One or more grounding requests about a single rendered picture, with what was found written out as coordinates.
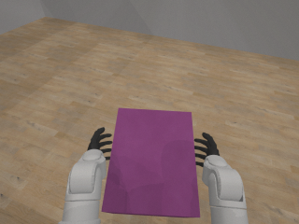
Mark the robot right hand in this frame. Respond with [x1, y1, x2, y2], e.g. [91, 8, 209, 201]
[194, 133, 220, 167]

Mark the left robot forearm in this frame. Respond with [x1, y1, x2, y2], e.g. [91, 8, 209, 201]
[58, 148, 107, 224]

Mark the right robot forearm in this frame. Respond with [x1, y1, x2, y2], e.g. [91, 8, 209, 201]
[202, 155, 249, 224]

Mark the carton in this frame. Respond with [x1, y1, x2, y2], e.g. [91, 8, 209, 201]
[101, 107, 201, 218]

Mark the robot left hand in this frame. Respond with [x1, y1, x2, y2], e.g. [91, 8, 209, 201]
[87, 127, 113, 161]

